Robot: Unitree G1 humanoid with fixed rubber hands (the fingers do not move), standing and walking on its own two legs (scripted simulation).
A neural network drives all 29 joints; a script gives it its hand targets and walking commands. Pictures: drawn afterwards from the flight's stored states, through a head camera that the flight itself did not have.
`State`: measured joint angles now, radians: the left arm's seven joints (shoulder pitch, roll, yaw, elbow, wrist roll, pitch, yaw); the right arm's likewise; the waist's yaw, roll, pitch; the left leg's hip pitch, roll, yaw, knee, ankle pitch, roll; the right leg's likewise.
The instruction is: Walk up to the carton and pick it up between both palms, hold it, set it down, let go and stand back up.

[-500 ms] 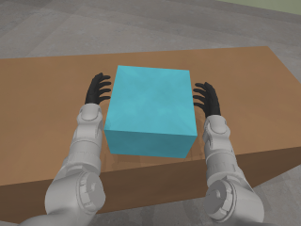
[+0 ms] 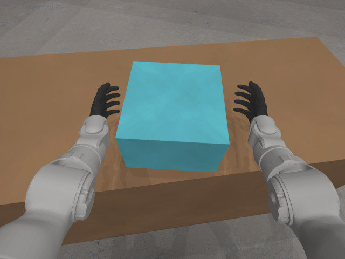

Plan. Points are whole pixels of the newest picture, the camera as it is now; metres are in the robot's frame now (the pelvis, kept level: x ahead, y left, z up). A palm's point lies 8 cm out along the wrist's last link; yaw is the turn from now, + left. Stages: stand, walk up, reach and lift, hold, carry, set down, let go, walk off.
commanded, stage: set down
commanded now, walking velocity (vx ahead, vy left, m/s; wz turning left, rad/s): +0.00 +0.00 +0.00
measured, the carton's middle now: (173, 115) +0.47 +0.02 +0.03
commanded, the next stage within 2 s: none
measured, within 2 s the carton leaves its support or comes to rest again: neither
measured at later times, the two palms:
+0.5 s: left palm (85, 90) +0.44 +0.22 +0.13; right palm (278, 93) +0.47 -0.20 +0.13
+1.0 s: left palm (65, 85) +0.42 +0.23 +0.17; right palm (299, 84) +0.44 -0.22 +0.18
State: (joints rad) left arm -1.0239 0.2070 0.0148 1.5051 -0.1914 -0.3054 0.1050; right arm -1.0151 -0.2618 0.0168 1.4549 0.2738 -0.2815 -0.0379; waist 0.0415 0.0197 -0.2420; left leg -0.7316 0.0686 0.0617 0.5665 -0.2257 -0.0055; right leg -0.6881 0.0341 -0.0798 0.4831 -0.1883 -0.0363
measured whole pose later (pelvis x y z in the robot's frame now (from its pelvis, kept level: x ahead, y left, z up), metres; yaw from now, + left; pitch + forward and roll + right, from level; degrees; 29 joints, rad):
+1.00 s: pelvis -0.01 -0.01 +0.02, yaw +1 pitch +9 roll -1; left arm -0.94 0.36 0.01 0.96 -0.21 0.24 0.02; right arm -1.01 -0.47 0.18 1.14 0.52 0.11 0.02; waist 0.04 -0.02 -0.11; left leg -0.39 0.04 0.06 0.37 -0.14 -0.01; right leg -0.36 0.03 -0.05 0.32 -0.12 -0.04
